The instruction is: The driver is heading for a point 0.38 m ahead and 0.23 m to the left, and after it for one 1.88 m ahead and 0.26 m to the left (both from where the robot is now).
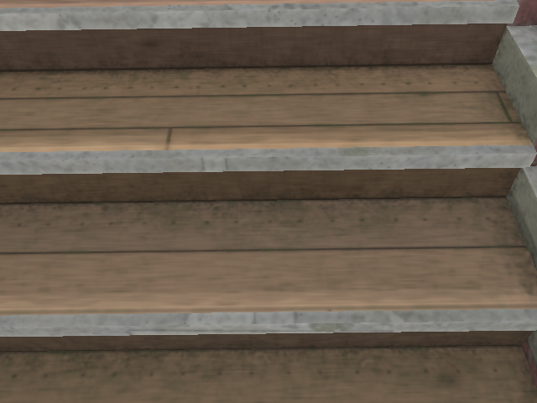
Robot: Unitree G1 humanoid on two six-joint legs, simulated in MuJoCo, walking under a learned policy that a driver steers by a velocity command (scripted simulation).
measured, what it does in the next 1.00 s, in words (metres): climbs, turning left: left foot 0.16 m higher, then right foot 0.16 m higher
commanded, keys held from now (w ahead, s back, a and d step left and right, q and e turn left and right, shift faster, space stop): w+q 0.44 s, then q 0.54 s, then e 0.02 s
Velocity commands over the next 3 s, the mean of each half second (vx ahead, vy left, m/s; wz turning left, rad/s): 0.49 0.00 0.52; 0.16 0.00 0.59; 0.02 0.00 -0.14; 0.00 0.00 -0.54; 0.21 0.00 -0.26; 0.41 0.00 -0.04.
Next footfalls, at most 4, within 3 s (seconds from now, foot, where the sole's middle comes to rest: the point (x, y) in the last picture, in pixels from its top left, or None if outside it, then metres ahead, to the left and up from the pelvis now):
0.40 left None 0.36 0.13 -0.56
0.84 right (298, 280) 0.62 -0.01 -0.40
1.40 left None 0.41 0.18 -0.56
1.94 right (354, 278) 0.62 -0.12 -0.40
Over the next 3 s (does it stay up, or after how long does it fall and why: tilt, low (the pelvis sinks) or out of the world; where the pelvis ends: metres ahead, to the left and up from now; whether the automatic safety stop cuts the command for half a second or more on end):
stays up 0.84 0.05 0.45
